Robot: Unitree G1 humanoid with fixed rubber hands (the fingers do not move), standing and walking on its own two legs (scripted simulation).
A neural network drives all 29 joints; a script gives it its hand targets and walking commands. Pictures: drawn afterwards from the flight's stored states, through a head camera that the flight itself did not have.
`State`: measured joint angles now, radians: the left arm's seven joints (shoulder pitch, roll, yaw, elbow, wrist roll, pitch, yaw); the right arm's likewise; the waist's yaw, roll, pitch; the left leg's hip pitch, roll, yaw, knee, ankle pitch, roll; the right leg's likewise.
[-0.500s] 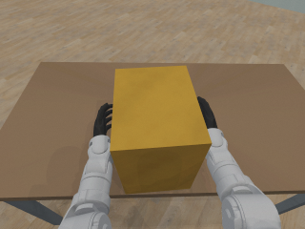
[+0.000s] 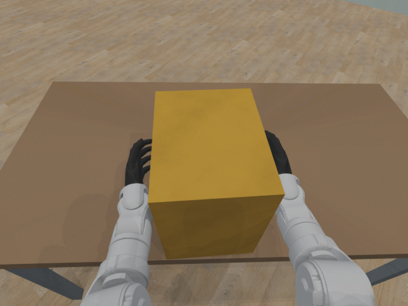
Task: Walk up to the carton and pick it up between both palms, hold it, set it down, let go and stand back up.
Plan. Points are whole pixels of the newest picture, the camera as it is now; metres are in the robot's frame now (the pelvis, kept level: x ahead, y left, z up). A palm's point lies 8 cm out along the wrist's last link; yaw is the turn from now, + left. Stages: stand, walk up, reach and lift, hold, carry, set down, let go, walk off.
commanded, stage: set down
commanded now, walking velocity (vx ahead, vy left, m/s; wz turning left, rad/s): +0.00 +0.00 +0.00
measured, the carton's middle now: (207, 177) +0.39 +0.01 +0.01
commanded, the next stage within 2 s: none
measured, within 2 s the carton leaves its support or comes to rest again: neither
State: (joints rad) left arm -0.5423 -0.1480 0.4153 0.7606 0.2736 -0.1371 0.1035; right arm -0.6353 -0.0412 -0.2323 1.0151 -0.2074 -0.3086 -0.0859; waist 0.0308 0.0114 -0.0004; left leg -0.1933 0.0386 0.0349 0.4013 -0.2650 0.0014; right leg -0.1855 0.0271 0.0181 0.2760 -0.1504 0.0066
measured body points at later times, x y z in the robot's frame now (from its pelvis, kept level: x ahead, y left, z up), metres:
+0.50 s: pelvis +0.00 -0.01 +0.00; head +0.05 +0.00 +0.45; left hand +0.36 +0.16 +0.01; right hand +0.40 -0.14 +0.03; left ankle -0.04 +0.11 -0.75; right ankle -0.01 -0.13 -0.75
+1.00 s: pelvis -0.04 -0.01 +0.00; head +0.00 -0.01 +0.45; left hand +0.28 +0.18 +0.01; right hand +0.33 -0.18 +0.01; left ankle -0.04 +0.11 -0.75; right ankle -0.01 -0.13 -0.75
